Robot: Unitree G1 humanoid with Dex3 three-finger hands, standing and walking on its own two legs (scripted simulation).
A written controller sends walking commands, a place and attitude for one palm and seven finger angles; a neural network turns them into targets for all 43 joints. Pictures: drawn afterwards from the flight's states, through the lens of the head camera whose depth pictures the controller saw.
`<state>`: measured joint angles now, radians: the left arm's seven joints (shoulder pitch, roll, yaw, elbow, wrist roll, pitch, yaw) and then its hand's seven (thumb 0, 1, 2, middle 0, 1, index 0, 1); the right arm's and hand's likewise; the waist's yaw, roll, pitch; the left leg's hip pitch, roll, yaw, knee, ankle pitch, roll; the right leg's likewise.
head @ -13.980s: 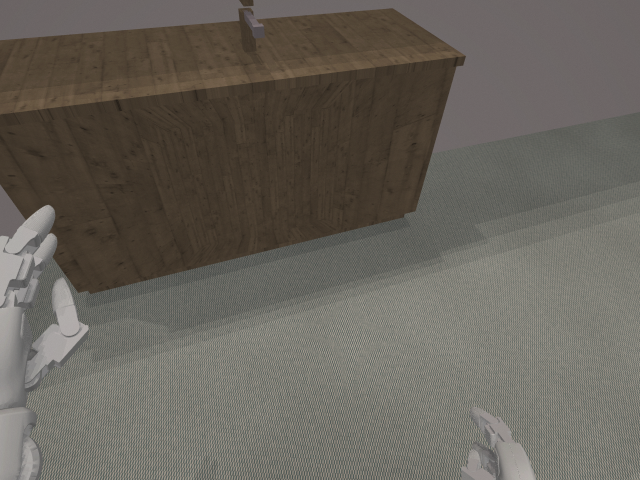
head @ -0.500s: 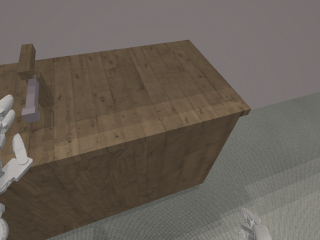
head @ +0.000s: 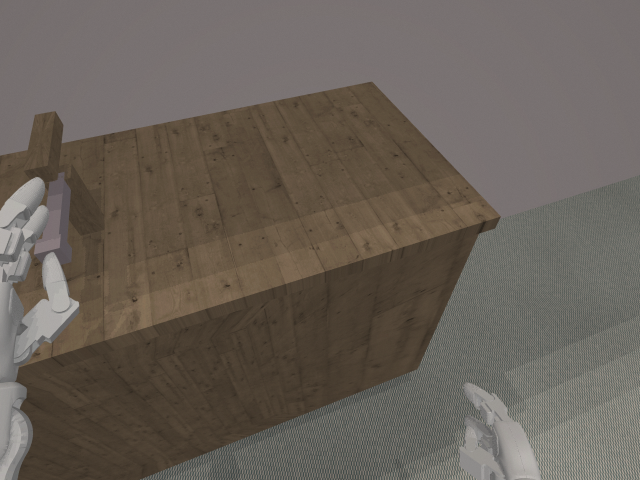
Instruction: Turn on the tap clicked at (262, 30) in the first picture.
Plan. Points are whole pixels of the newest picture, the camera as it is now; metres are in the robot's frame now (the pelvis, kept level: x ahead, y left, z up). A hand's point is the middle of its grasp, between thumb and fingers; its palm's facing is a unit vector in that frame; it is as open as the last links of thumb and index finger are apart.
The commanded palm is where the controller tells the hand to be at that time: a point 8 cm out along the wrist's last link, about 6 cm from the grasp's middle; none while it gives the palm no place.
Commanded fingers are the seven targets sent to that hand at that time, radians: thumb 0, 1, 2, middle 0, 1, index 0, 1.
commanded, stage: come to a stop and stand still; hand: left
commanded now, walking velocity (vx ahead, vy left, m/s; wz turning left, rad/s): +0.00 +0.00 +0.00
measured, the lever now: (53, 251) +0.34 +0.36 +0.11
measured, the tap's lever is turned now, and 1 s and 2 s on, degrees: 0 0 0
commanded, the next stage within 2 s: look again from close up in 0.70 s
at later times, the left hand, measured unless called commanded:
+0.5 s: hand (48, 308) +0.23 +0.28 +0.16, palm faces +0.39 -0.85 -0.35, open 7.4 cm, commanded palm +0.17 +0.31 +0.18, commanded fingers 0.00 0.90 0.90 -0.20 -0.30 -0.20 -0.30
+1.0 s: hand (30, 323) +0.22 +0.29 +0.16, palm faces +0.41 -0.84 -0.35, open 7.4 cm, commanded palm +0.16 +0.32 +0.18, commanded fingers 0.00 0.90 0.90 -0.20 -0.30 -0.20 -0.30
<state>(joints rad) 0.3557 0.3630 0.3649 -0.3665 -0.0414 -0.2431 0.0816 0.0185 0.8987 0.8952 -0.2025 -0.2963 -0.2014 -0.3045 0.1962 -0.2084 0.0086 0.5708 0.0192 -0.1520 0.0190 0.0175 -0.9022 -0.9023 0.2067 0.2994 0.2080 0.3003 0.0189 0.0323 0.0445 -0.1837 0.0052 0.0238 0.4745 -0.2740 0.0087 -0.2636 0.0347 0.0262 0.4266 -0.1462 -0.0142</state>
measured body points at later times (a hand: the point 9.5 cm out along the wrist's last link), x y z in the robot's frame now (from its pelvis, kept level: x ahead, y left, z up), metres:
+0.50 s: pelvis +0.01 +0.03 +0.00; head +0.03 +0.06 +0.45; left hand +0.21 +0.32 +0.18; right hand +0.21 -0.18 -0.06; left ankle -0.01 +0.11 -0.74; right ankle +0.05 -0.11 -0.74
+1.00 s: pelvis +0.01 +0.03 +0.00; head +0.02 +0.06 +0.45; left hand +0.19 +0.33 +0.17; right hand +0.19 -0.18 -0.07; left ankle -0.01 +0.11 -0.74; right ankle +0.05 -0.11 -0.74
